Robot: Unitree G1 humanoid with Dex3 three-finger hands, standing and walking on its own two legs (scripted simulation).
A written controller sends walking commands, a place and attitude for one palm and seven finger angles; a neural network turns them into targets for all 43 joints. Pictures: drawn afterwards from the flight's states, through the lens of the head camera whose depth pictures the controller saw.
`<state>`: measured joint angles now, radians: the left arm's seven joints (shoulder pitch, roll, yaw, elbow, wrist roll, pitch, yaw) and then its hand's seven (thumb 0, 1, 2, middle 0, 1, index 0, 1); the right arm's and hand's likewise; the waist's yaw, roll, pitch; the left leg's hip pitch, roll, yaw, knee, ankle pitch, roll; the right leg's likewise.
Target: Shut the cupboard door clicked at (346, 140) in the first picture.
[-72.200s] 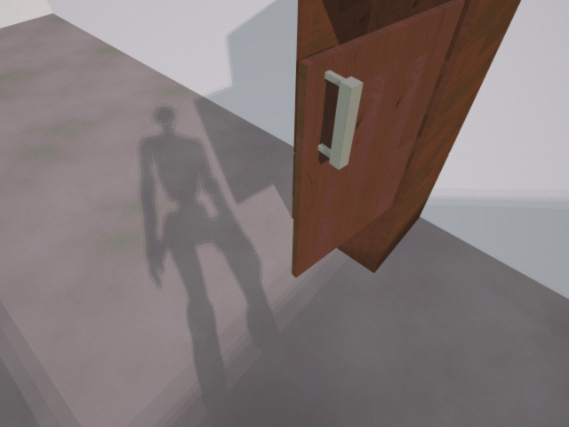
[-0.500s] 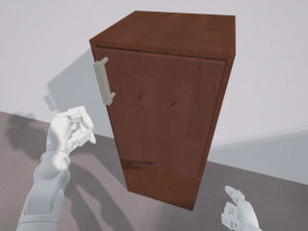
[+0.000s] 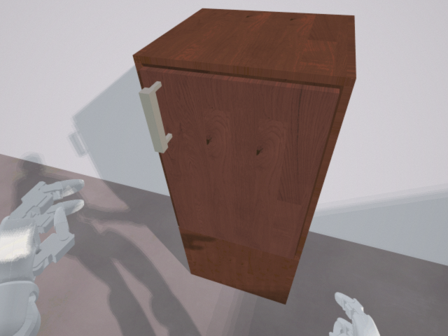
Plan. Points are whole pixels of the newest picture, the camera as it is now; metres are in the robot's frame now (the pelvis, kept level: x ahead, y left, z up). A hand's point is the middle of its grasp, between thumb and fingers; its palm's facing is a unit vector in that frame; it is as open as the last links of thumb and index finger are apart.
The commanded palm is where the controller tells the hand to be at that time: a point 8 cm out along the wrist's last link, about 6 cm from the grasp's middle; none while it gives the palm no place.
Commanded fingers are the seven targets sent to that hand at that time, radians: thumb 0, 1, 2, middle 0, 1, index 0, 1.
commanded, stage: draw the hand back to the body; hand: left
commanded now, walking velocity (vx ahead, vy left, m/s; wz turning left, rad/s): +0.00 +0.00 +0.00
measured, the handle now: (159, 117) +0.52 +0.21 +0.14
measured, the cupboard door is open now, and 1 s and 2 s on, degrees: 0 0 0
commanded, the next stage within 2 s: step back with the hand held close in 0.46 s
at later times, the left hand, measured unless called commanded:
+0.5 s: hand (56, 238) +0.20 +0.26 +0.16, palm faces +0.44 -0.80 -0.40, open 7.4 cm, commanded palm +0.15 +0.30 +0.17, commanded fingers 0.00 0.90 0.90 -0.20 -0.30 -0.20 -0.30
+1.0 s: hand (33, 252) +0.17 +0.27 +0.16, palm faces +0.37 -0.78 -0.50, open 7.4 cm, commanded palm +0.12 +0.31 +0.17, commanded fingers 0.00 0.90 0.90 -0.20 -0.30 -0.20 -0.30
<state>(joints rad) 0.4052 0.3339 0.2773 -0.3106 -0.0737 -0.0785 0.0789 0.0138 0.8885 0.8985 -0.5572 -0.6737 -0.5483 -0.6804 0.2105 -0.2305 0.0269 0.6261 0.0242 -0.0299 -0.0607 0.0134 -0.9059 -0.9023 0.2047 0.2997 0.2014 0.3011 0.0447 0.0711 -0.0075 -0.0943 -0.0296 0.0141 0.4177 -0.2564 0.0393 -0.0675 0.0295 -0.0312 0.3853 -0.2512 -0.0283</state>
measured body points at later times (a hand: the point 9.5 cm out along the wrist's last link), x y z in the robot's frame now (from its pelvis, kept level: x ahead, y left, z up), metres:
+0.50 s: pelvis +0.01 +0.00 +0.00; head -0.02 -0.03 +0.45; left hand +0.17 +0.30 +0.18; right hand +0.20 -0.21 -0.08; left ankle -0.01 +0.09 -0.74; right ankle -0.02 -0.10 -0.74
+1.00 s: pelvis -0.03 +0.02 -0.01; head -0.04 +0.01 +0.44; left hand +0.15 +0.31 +0.19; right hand +0.14 -0.24 -0.08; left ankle -0.01 +0.09 -0.74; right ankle -0.02 -0.10 -0.74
